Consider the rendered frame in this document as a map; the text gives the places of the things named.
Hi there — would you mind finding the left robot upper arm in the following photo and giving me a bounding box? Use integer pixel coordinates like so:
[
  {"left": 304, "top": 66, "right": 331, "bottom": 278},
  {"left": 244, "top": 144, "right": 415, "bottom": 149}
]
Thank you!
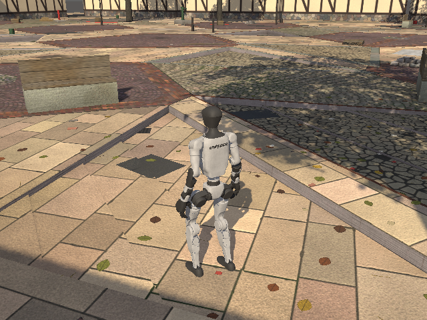
[{"left": 188, "top": 137, "right": 203, "bottom": 177}]

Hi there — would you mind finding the robot left forearm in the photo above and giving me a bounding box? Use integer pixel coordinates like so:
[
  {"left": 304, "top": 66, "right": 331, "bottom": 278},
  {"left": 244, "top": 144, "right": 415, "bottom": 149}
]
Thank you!
[{"left": 180, "top": 168, "right": 197, "bottom": 202}]

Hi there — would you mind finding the left robot foot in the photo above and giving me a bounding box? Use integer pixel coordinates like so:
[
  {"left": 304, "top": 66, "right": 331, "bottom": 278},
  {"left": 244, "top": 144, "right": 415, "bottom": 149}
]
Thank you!
[{"left": 185, "top": 261, "right": 203, "bottom": 277}]

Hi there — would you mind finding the robot left shin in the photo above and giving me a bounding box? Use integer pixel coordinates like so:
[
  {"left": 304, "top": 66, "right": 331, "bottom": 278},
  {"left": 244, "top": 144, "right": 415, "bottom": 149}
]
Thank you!
[{"left": 185, "top": 225, "right": 200, "bottom": 269}]

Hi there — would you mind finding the robot right forearm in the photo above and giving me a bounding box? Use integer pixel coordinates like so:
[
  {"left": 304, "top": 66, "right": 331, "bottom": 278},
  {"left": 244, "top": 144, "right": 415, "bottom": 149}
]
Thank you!
[{"left": 231, "top": 162, "right": 242, "bottom": 183}]

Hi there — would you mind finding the robot left hand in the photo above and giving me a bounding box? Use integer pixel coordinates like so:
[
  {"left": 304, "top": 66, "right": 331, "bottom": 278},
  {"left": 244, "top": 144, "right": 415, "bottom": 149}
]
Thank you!
[{"left": 175, "top": 199, "right": 191, "bottom": 218}]

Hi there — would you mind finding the right robot upper arm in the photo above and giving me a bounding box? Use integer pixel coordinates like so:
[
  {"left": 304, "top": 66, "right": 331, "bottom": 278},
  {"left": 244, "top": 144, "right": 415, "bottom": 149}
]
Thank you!
[{"left": 223, "top": 132, "right": 241, "bottom": 165}]

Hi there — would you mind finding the robot right hand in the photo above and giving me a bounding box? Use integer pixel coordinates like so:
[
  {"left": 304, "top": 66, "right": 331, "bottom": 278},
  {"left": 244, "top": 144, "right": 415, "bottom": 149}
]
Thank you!
[{"left": 229, "top": 181, "right": 240, "bottom": 199}]

